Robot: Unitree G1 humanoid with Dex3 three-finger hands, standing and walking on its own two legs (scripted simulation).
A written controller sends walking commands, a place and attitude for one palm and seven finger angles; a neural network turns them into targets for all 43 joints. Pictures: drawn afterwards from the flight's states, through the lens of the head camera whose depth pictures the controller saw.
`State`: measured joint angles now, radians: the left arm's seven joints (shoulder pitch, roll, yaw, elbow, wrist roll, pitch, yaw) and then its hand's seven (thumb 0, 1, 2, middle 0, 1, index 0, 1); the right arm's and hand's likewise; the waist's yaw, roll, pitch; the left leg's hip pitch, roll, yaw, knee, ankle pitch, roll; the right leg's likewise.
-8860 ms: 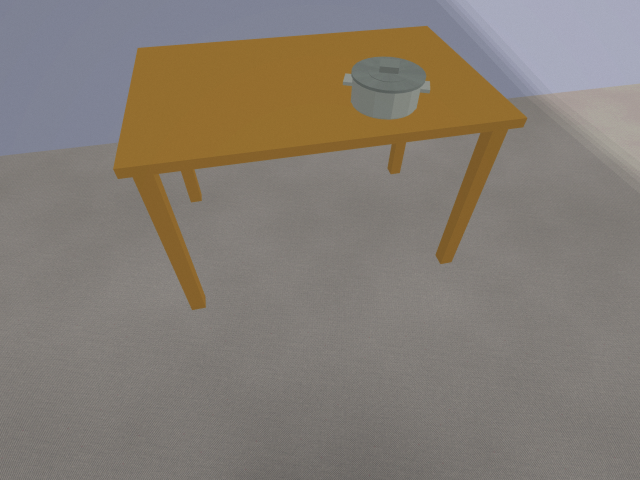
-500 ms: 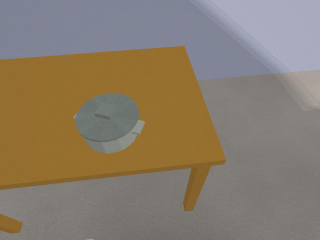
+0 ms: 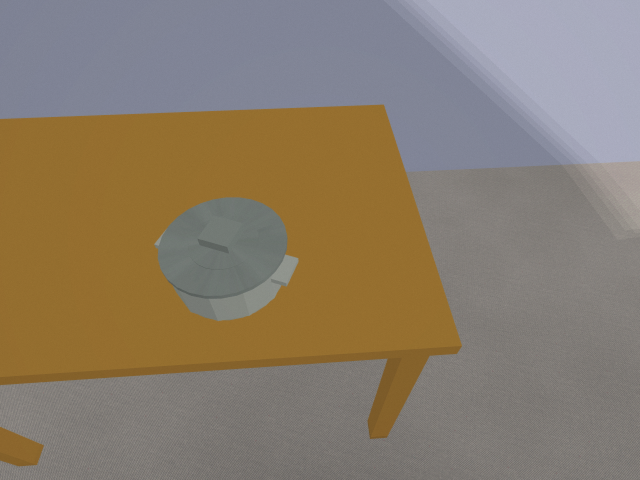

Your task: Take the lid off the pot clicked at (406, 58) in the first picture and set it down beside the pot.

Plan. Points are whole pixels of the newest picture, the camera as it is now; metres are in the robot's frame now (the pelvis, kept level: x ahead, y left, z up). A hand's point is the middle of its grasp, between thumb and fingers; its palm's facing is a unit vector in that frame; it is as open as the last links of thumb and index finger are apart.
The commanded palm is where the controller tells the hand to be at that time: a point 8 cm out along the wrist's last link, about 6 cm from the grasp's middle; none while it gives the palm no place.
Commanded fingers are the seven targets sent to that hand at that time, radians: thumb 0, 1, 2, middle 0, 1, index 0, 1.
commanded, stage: come to a stop and stand still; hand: left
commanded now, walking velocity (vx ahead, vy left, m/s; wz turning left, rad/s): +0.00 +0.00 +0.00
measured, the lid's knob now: (221, 234) +0.46 +0.19 +0.01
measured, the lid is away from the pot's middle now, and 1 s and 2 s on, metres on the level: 0.00 0.00 0.00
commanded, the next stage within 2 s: look again from close up in 0.12 s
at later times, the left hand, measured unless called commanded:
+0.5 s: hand out of the picture +0.00 +0.16 -0.17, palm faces +0.02 -0.97 -0.22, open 7.4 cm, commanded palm none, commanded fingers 0.00 0.90 0.90 -0.20 -0.30 -0.20 -0.30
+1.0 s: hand out of the picture -0.02 +0.14 -0.17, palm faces +0.04 -0.98 -0.20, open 7.4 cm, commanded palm none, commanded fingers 0.00 0.90 0.90 -0.20 -0.30 -0.20 -0.30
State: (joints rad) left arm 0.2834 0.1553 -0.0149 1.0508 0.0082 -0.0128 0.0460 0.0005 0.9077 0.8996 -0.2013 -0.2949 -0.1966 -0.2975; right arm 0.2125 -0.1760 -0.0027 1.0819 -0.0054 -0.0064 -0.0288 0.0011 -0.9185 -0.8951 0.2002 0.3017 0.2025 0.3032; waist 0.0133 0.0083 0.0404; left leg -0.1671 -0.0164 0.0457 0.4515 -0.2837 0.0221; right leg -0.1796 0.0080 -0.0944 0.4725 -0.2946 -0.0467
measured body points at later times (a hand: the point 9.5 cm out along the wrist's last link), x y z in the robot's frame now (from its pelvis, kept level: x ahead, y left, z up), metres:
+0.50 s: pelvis +0.00 -0.01 +0.00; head +0.01 -0.02 +0.45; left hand +0.00 +0.22 -0.15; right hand -0.01 -0.23 -0.17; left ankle -0.03 +0.10 -0.74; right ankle -0.02 -0.08 -0.74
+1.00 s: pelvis -0.01 -0.02 +0.00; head +0.00 -0.03 +0.45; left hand -0.02 +0.20 -0.15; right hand -0.03 -0.23 -0.17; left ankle -0.03 +0.10 -0.74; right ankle -0.02 -0.08 -0.74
